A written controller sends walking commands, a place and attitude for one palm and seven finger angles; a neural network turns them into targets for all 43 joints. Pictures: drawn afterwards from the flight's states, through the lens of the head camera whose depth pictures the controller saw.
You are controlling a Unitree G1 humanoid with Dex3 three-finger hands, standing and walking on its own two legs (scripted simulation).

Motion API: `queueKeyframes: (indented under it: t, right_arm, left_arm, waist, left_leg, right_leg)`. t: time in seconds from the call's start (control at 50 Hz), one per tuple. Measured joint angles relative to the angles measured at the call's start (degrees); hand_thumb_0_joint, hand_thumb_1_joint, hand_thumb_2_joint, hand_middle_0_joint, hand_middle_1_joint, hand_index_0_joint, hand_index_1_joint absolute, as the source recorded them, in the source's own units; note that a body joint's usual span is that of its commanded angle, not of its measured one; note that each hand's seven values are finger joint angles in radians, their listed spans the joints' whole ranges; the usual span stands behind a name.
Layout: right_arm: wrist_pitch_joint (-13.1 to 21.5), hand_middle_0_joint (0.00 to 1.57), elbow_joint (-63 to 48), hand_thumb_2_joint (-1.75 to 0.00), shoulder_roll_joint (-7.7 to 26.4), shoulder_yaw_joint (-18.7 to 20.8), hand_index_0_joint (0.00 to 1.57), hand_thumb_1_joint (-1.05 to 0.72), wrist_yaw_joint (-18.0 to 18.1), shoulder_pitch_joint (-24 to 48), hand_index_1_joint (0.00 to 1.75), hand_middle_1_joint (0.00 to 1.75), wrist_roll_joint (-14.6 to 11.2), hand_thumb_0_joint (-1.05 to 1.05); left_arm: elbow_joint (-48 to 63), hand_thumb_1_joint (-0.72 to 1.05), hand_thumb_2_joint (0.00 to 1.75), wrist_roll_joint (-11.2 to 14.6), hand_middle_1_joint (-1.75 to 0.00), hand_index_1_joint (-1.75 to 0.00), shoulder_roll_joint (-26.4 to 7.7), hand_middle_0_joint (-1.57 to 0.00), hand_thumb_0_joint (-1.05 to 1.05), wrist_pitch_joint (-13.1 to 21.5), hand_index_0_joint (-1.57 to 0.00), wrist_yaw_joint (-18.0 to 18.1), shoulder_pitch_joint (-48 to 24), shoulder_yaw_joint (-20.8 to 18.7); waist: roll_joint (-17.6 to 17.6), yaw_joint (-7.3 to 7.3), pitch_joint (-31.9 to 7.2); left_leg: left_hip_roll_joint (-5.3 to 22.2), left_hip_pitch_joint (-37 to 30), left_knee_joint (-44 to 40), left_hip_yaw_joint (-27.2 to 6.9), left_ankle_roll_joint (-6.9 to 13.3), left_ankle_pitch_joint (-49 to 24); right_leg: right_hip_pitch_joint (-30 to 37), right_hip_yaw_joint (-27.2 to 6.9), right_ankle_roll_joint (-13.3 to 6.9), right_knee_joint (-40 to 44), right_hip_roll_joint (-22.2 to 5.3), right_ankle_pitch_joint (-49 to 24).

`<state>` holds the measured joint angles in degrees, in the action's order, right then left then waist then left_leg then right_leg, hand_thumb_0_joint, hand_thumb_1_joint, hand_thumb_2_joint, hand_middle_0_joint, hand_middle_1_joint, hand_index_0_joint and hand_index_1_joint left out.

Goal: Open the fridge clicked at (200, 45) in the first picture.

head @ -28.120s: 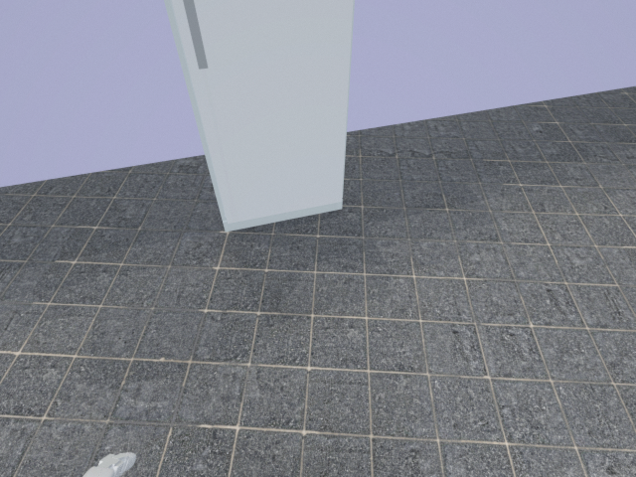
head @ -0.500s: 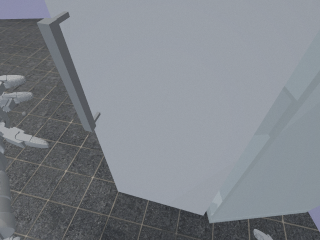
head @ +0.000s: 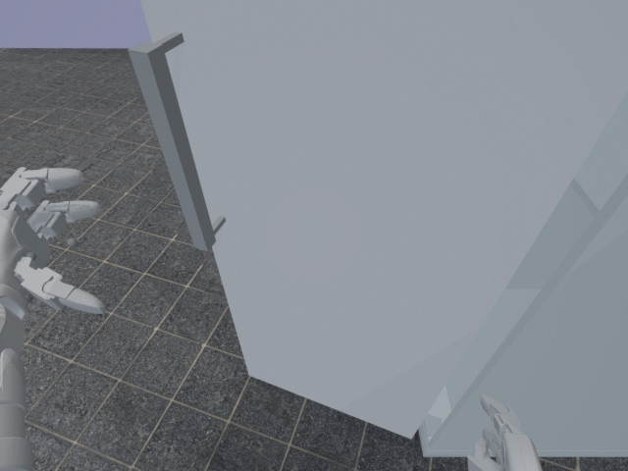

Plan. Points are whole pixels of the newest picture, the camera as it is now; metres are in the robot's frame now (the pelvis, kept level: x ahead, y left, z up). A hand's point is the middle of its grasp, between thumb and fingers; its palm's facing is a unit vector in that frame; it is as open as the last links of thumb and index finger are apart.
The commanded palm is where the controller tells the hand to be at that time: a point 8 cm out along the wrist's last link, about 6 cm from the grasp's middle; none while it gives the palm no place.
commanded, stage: draw the hand back to the body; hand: left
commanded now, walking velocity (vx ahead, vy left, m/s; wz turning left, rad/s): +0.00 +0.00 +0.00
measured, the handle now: (191, 157) +0.47 +0.23 +0.17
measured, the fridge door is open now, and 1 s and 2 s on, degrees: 69 69 69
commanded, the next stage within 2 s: step back with the hand held close in 1.50 s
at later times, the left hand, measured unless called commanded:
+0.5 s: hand (65, 277) +0.25 +0.30 +0.16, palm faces +0.19 -0.96 -0.21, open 14.4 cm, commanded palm +0.21 +0.34 +0.18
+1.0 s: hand (63, 280) +0.24 +0.28 +0.17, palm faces +0.44 -0.82 -0.35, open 10.0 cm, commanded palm +0.18 +0.32 +0.19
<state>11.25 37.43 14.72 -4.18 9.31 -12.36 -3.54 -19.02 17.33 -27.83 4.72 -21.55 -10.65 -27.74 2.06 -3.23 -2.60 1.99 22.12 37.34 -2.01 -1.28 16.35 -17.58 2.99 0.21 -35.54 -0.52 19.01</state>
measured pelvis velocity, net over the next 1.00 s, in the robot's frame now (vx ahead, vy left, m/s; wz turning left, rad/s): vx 0.03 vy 0.02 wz -0.04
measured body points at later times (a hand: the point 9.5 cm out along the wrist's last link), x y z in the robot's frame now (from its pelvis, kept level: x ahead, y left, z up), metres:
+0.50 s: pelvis +0.01 +0.01 +0.00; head -0.01 +0.01 +0.45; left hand +0.24 +0.35 +0.17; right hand +0.20 -0.22 -0.05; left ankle +0.04 +0.13 -0.72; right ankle +0.00 -0.12 -0.72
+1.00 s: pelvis +0.03 +0.02 +0.01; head +0.00 +0.01 +0.46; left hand +0.21 +0.33 +0.19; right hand +0.20 -0.20 -0.07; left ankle +0.04 +0.13 -0.72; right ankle +0.00 -0.12 -0.72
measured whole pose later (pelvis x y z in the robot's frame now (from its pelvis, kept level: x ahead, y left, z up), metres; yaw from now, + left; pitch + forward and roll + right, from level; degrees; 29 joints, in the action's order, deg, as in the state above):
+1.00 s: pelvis +0.03 +0.02 +0.01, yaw -2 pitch -4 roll +0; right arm 9.9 38.1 12.6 -2.1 5.6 -12.0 0.2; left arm 18.2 4.5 -20.3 3.3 5.6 20.5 -19.9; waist 2.3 -4.1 0.0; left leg 0.2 9.4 28.1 1.4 0.4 15.0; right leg -6.3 -0.1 2.0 -27.1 -2.4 17.1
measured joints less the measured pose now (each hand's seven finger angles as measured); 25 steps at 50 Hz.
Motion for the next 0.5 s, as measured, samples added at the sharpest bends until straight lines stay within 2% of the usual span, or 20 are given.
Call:
queueKeyframes:
  t: [0.06, 0.1, 0.16, 0.22, 0.3, 0.38, 0.44, 0.46, 0.5]
  right_arm:
    - [0.63, 0.2, -0.29, -0.9, 0.58, -0.38, 0.2, -0.9, 0.57, -1.04, 0.3, 0.3, -0.7, 0.01]
    - [1.21, 0.2, -0.94, -0.9, 1.08, -0.38, 0.2, -0.9, 0.42, -1.79, 0.3, 0.3, -0.93, 0.01]
    - [2.09, 0.2, -2.0, -0.9, 1.63, -0.01, 0.2, -0.9, -0.49, -2.59, 0.3, 0.3, -0.9, 0.01]
    - [2.75, 0.2, -2.85, -0.9, 1.83, 0.46, 0.2, -0.9, -1.61, -3.13, 0.3, 0.3, -0.91, 0.01]
    - [2.98, 0.2, -3.41, -0.9, 2.03, 0.83, 0.2, -0.9, -2.41, -3.35, 0.3, 0.3, -1.22, 0.01]
    - [3.64, 0.2, -3.65, -0.9, 2.14, 1.03, 0.2, -0.9, -2.33, -3.1, 0.3, 0.3, -1.1, 0.01]
    - [4.49, 0.2, -3.15, -0.9, 1.66, 0.72, 0.2, -0.9, -1.89, -2.51, 0.3, 0.3, -0.63, 0.01]
    - [4.82, 0.2, -2.84, -0.9, 1.34, 0.82, 0.2, -0.9, -2.0, -2.31, 0.3, 0.3, 0.11, 0.01]
    - [5.22, 0.2, -1.96, -0.9, 0.63, 0.74, 0.2, -0.9, -2.57, -1.52, 0.3, 0.3, 1.53, 0.01]
  left_arm:
    - [-1.19, -0.55, 0.2, 2.24, -1.15, -1.15, -1.45, -0.25, -0.01, -5.82, -0.25, -5.74, 0.67, -0.38]
    - [-0.19, -0.55, 0.2, 3.03, -1.15, -1.15, -2.42, -0.25, -0.01, -8.39, -0.25, -8.9, 1.97, -0.34]
    - [2.88, -0.55, 0.2, 4.32, -1.15, -1.15, -3.35, -0.25, -0.01, -9.57, -0.25, -11.3, 4.52, -0.98]
    - [5.55, -0.55, 0.2, 6.16, -1.15, -1.15, -3.36, -0.25, -0.01, -9.63, -0.25, -11.36, 7.04, -2.55]
    - [6.83, -0.55, 0.2, 7.04, -1.15, -1.15, -2.55, -0.25, -0.01, -11.3, -0.25, -10.16, 9.48, -3.78]
    - [11.09, -0.55, 0.2, 5.54, -1.15, -1.14, -0.47, -0.25, -0.01, -12.83, -0.25, -8.42, 12.51, -2.19]
    - [15.7, -0.52, 0.21, 4.95, -1.13, -1.13, 1.17, -0.25, -0.01, -11.95, -0.24, -7.55, 14.59, -0.74]
    - [17.84, -0.5, 0.22, 2.42, -1.12, -1.12, 1.43, -0.25, -0.01, -10.82, -0.24, -4.76, 15.1, 0.32]
    - [21.76, -0.47, 0.24, -2.07, -1.1, -1.1, 1.89, -0.25, -0.01, -8.15, -0.25, 4.01, 16.4, 2.26]
  waist:
    - [0.45, 0.58, -0.31]
    - [0.72, 1.02, -0.51]
    - [0.93, 1.5, -0.84]
    - [0.92, 1.55, -1.31]
    - [0.83, 0.98, -1.48]
    - [0.84, 0.09, -0.51]
    - [0.6, -0.49, 0.01]
    - [0.5, -0.72, 0.15]
    - [0.14, -0.77, 0.45]
  left_leg:
    - [0.13, -1.78, -1.25, 0.3, 0.07, -0.14]
    - [0.11, -2.89, -1.86, 0.57, 0.14, -0.1]
    - [0.09, -3.93, -2.32, 1.08, 0.25, 0.11]
    - [0.11, -4.26, -2.51, 1.52, 0.3, 0.28]
    - [0.03, -3.98, -2.27, 1.65, 0.42, 0.44]
    - [-0.28, -3.82, -1.83, 1.34, 0.68, 0.5]
    - [-0.44, -4.02, -1.61, 1.04, 0.84, 0.54]
    - [-0.43, -4.12, -1.58, 0.88, 0.86, 0.55]
    - [-0.46, -4.33, -2.02, 0.65, 0.82, 0.3]
  right_leg:
    - [1.73, -0.26, -0.01, 1.45, 0.12, -0.4]
    - [2.74, -0.51, 0.06, 2.06, 0.09, -0.44]
    - [3.53, -0.98, 0.19, 2.39, 0.02, -0.33]
    - [3.63, -1.42, 0.29, 2.44, 0.0, -0.23]
    - [3.38, -1.55, 0.48, 2.28, -0.08, -0.13]
    - [3.58, -1.24, 0.67, 2.21, -0.36, -0.12]
    - [4.1, -0.93, 0.78, 2.41, -0.49, -0.18]
    - [4.4, -0.78, 0.8, 2.68, -0.45, -0.26]
    - [4.88, -0.54, 0.86, 3.51, -0.46, -0.66]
